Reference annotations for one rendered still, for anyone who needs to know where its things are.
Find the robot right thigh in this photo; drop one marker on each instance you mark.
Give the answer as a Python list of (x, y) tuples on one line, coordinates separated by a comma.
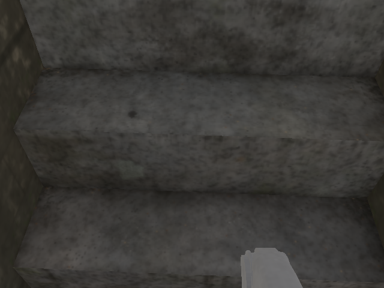
[(267, 268)]

